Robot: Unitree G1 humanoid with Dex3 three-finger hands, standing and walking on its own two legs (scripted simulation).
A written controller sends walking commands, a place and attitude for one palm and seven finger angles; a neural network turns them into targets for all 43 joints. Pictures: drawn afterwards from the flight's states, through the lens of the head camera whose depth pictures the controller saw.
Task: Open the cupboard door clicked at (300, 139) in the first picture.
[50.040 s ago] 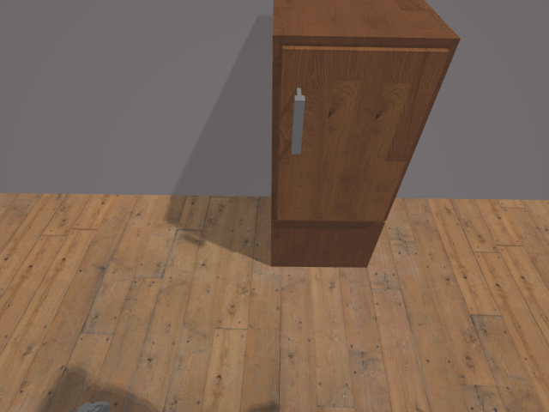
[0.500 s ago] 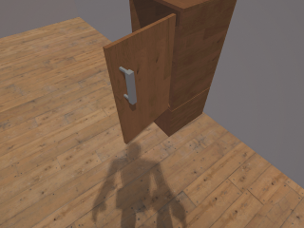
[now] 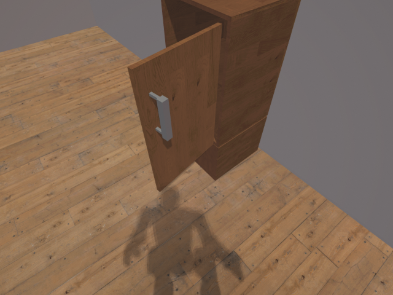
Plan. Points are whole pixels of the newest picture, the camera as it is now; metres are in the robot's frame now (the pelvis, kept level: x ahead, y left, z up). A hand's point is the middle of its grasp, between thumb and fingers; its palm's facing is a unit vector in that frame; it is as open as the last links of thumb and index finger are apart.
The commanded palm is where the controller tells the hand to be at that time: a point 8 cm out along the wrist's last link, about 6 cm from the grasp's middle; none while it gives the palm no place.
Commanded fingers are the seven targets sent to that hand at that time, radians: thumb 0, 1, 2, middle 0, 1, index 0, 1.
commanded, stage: look to check the result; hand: left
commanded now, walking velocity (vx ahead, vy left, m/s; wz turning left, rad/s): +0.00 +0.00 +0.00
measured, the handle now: (160, 116) +0.61 +0.14 -0.01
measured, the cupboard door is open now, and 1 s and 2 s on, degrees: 99 99 99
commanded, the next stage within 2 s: stand and wait in 0.48 s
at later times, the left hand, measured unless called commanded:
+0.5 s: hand out of the picture +0.07 +0.22 -0.16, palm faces +0.00 -0.95 -0.32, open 7.3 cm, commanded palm none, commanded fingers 0.00 0.90 0.90 -0.20 -0.30 -0.20 -0.30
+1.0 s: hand out of the picture +0.10 +0.21 -0.16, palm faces -0.02 -0.95 -0.31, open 7.3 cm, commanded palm none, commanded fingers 0.00 0.90 0.90 -0.20 -0.30 -0.20 -0.30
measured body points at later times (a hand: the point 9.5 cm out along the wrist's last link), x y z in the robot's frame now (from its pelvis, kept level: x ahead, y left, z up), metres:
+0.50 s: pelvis +0.02 -0.01 +0.00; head +0.04 -0.02 +0.45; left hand +0.08 +0.27 -0.14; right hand +0.07 -0.28 -0.15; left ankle +0.02 +0.13 -0.75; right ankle +0.01 -0.09 -0.75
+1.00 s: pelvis +0.03 -0.01 +0.00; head +0.05 -0.02 +0.45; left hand +0.10 +0.26 -0.14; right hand +0.07 -0.29 -0.15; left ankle +0.02 +0.13 -0.75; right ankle +0.01 -0.09 -0.75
